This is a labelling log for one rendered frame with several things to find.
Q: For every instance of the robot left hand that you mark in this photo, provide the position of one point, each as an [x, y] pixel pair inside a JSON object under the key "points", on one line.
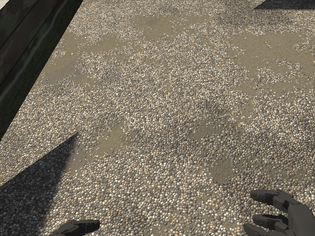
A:
{"points": [[77, 228]]}

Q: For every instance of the robot right hand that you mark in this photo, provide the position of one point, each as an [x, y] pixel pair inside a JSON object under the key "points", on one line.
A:
{"points": [[300, 220]]}

